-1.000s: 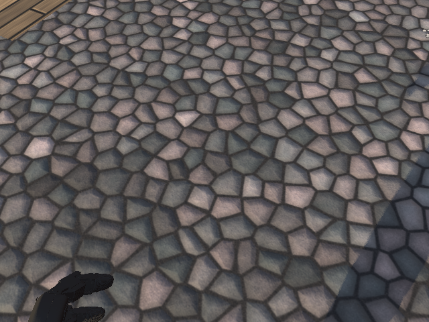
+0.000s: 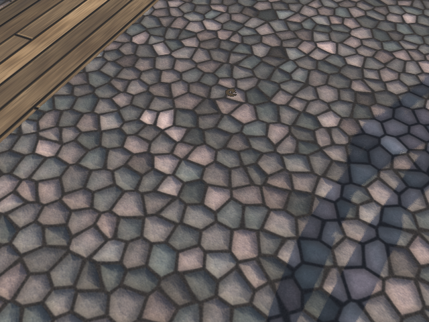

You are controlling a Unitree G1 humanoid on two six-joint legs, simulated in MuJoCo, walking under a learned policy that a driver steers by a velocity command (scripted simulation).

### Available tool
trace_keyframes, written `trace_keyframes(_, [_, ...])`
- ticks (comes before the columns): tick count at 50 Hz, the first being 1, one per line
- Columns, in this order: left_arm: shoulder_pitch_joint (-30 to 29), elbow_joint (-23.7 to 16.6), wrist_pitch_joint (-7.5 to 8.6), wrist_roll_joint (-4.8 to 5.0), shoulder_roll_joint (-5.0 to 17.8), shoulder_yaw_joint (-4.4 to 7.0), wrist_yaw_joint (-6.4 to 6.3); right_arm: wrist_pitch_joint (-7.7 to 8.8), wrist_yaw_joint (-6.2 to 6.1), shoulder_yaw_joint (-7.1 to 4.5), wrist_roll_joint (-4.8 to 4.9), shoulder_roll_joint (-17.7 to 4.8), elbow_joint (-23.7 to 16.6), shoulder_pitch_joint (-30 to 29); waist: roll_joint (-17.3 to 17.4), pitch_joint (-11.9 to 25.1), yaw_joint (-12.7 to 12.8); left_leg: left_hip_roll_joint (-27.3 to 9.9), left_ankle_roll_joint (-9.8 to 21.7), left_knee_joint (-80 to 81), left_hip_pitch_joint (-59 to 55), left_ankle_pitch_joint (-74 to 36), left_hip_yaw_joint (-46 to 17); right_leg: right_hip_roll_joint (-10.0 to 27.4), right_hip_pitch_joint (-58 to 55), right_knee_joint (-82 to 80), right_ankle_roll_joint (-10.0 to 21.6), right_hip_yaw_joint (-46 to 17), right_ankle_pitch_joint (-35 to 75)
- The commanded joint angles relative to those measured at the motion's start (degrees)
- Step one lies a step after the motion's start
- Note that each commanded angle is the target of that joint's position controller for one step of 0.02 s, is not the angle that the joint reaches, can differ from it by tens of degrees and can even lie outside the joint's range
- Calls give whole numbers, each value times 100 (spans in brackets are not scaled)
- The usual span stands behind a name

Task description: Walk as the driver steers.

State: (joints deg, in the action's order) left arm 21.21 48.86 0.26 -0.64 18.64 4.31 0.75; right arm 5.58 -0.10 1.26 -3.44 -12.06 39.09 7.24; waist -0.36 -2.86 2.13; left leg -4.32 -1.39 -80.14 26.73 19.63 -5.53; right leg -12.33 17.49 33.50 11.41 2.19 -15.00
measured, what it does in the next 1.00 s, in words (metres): walks ahead, turning right: left foot, then right foot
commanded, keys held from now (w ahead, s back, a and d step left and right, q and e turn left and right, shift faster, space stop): w+e+shift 0.64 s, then w+shift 0.16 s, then w+q+shift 0.20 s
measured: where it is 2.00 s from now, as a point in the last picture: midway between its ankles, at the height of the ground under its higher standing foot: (364, 84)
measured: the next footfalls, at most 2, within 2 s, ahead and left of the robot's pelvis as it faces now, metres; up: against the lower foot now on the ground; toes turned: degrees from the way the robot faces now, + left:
left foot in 0.28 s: +0.50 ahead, +0.15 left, +0.00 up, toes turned -20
right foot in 0.74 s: +0.76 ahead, -0.23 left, +0.00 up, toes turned -44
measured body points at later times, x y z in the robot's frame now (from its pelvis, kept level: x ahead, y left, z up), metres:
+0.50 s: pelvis +0.45 +0.03 +0.02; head +0.47 +0.02 +0.47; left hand +0.76 +0.19 -0.05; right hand +0.33 -0.26 -0.09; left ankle +0.47 +0.16 -0.72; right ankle +0.42 -0.07 -0.62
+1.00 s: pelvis +0.82 -0.24 +0.02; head +0.84 -0.24 +0.47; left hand +1.01 -0.03 -0.11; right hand +0.77 -0.52 -0.09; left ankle +1.02 -0.19 -0.64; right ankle +0.74 -0.20 -0.72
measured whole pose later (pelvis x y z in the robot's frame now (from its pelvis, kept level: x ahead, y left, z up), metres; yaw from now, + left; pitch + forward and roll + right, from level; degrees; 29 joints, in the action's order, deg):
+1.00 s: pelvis +0.82 -0.24 +0.02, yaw -41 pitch +0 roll -2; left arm 24.4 49.4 5.4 -1.4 17.3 2.7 0.7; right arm 1.9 2.0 -0.3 -0.9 -14.9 40.8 11.3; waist 1.1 -1.6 1.5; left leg -7.3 2.0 -60.8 42.5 8.9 -3.0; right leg -9.6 0.0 16.3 7.7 4.4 -17.1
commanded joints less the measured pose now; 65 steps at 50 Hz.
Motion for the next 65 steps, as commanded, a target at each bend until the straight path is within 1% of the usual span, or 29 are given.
trace_keyframes(1, [-128, -502, 322, 56, 730, 149, -56, -195, 20, -170, -95, -872, -442, 295, 562, -142, -494, -337, -243, 1016, 875, 26, 212, 1525, 159, -2331, 893, -2698, 320])
trace_keyframes(9, [429, -464, 376, 102, 958, 307, -5, -143, 108, -39, 185, -733, -1134, -1392, -256, 56, 380, 244, -87, 4619, 140, -2491, 553, 1245, -836, -1944, 224, -2413, 3000])
trace_keyframes(11, [180, -547, 382, 88, 1085, 343, -53, -112, 47, -142, 192, -985, -1019, -923, -296, 370, 99, 474, 7, 5110, -776, -2176, 438, 1271, -1105, -1345, -33, -2529, 3858])
trace_keyframes(13, [-301, -657, 417, 13, 1419, 398, -17, -75, -110, -404, 251, -1526, -568, 905, -246, 1383, -985, 502, 122, 4999, -2727, -1263, 424, 1123, -930, 729, -287, -2421, 4546])
trace_keyframes(14, [-544, -796, 494, -18, 985, 276, -5, -61, -241, -567, 152, -1869, -309, 2230, 70, 2045, -1549, -281, 258, 4806, -4174, 114, -262, 895, -71, 2451, -350, -2135, 3395])
trace_keyframes(15, [-253, -1056, 509, 121, -56, 7, -12, -49, -272, -641, -127, -2226, -241, 2452, 1728, 2395, -1126, -1894, 506, 5629, -5306, 2076, -2755, 250, 1707, 4164, -430, -1523, -1516])
trace_keyframes(16, [217, -1223, 443, 194, 173, -92, -23, -86, -191, -713, -75, -2233, -357, 1654, 2475, 2575, -534, -2318, 916, 6602, -5027, 3020, -4988, 545, 2531, 4870, -390, -1181, -1214])
trace_keyframes(17, [-262, -1020, 327, 18, 567, -40, -42, -120, -158, -596, -14, -1506, -517, 957, 1255, 1602, -565, -1942, 920, 6645, -4104, 3288, -3985, 995, 2709, 4861, -409, -967, -493])
trace_keyframes(19, [-1022, -1035, 223, -182, 623, -14, 117, -150, -95, -472, 26, -1032, -220, 1206, 161, 574, -698, -1350, 654, 6447, -2834, 630, -1785, 1411, 2405, 4310, -520, -793, -121])
trace_keyframes(21, [-1015, -1289, 62, -185, 297, -118, 275, -53, -99, -457, 115, -1004, 115, 1338, 634, 352, -377, -1296, 705, 6790, -2323, 339, -1260, 1669, 2513, 4247, -627, -744, -85])
trace_keyframes(24, [-1617, -1611, -57, -158, 141, -210, 357, 102, 35, -413, 226, -792, 387, 1491, 338, 27, -296, -1087, 505, 7026, -2115, -1223, 51, 1817, 2842, 4085, -648, -597, 333])
trace_keyframes(30, [-2706, -2021, -54, -121, 136, -333, 533, 194, 8, -478, 173, -1143, 669, 1672, 208, -560, -315, -687, 225, 7486, -2158, -3091, 1814, 1570, 2400, 1874, -460, 370, 1596])
trace_keyframes(34, [-2358, -1817, 12, -155, 202, -317, 470, 34, -156, -559, 168, -1626, 791, 2094, 625, -34, 33, -911, 97, 6173, -3003, -7818, 2126, 747, 950, 984, -25, 942, 925])
trace_keyframes(36, [-388, -1182, 69, -162, 612, -97, 314, -133, -197, -606, 127, -1892, 661, 1715, 832, 861, 1000, -1168, 332, 3895, -2576, -8278, 1930, 505, -1150, 695, 281, 493, 373])
trace_keyframes(37, [595, -794, 89, -167, 829, 69, 181, -172, -155, -601, 124, -1836, 586, 1504, 618, 1165, 1423, -895, 403, 2062, -1627, -6637, 2002, 665, -2571, 21, 429, 1, 361])
trace_keyframes(38, [165, -751, 54, -128, 1370, 210, 47, -132, -42, -433, 52, -986, 303, 1742, -1042, 1166, 516, 38, 298, -33, 142, 398, 1887, 1977, -3507, 151, 477, -1811, 700])
trace_keyframes(39, [91, -1048, -8, -188, 1651, 278, 4, -86, -21, -390, 318, -1112, -191, 1915, -1263, 2517, 367, 481, 183, -1477, 1695, 848, 654, 3015, -4836, -913, 1524, -4600, -84])
trace_keyframes(40, [192, -1025, -13, -163, 1327, 269, -76, 13, -25, -404, 297, -1354, -248, 1109, -122, 1981, 614, 177, 229, -1304, 2168, 133, 277, 2862, -4316, -1559, 1247, -4443, -360])
trace_keyframes(41, [-43, -857, 60, -133, 1099, 215, -128, 41, -28, -359, 354, -1228, -178, 1101, 192, 1037, 299, -63, 280, -816, 2135, -109, 339, 2833, -3287, -1737, 1049, -3753, -89])
trace_keyframes(43, [-355, -752, 299, -179, 660, 60, -158, -107, 11, -286, 220, -979, 87, 1288, 820, 385, -217, -341, 286, -79, 1213, -138, 203, 2553, -1494, -1957, 739, -2698, 721])
trace_keyframes(49, [-88, -348, 724, -53, 329, -72, 24, -371, 248, -231, 286, -630, -116, 256, 78, -531, -205, -345, 384, 2278, 1263, -1526, 296, 1792, -445, -2856, -147, -418, 2143])
trace_keyframes(56, [307, -157, 803, -56, 689, -112, -196, -278, 422, -229, 279, -756, -86, -256, -400, 30, -164, 699, 940, 4260, 219, -2778, 1598, 1955, -2296, -2361, -1019, 792, 7098])
trace_keyframes(59, [-239, -347, 482, -256, 1075, 9, -406, -362, 326, -502, 249, -1402, 571, 2004, -769, 1101, -1403, 1198, 1277, 4207, -1855, -1405, 1466, 2261, -2232, 893, -1150, 799, 8622])
trace_keyframes(60, [-704, -466, 422, -234, 1186, 57, -398, -383, 240, -677, 235, -1664, 860, 3176, -461, 1331, -2120, 909, 1653, 4700, -3057, -1100, 888, 1942, -1214, 3341, -1109, 892, 7065])
trace_keyframes(61, [-872, -784, 581, -282, 279, -157, -255, -477, 152, -838, 322, -2077, 956, 2958, 1411, 1131, -1485, -45, 2037, 4352, -4374, -1855, -697, 754, 1314, 5702, -1234, 655, -422])
trace_keyframes(62, [-381, -1269, 691, -30, 153, -287, -193, -491, 145, -918, 214, -2472, 693, 2405, 1687, 2201, -905, -1063, 3321, 5487, -5657, -533, -3828, 555, 3283, 6985, -1424, -658, -1479])
trace_keyframes(63, [-837, -1313, 806, -126, 400, -357, -169, -488, 78, -884, 239, -1999, 460, 2125, 227, 1769, -1091, -1154, 3057, 6353, -5092, 401, -4204, 1017, 3574, 6386, -1252, -1085, -854])
trace_keyframes(64, [-1041, -1334, 854, -151, 434, -363, -116, -498, 43, -764, 256, -1544, 578, 1913, -530, 797, -708, -910, 2590, 6673, -3770, 542, -3587, 1315, 3257, 5510, -1122, -1004, -426])
trace_keyframes(65, [-1060, -1420, 809, -235, 346, -402, -96, -443, 33, -722, 259, -1420, 633, 1774, -598, 373, -365, -711, 2428, 6731, -2807, 68, -3218, 1488, 2887, 4871, -1141, -939, -441])
Velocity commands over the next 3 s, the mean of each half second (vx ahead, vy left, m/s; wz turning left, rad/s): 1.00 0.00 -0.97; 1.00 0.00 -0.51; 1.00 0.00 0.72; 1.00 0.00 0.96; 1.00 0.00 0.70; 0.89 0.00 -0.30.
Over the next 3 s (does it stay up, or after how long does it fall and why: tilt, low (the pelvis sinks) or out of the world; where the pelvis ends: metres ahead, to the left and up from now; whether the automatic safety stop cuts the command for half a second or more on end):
stays up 2.53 -0.31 0.01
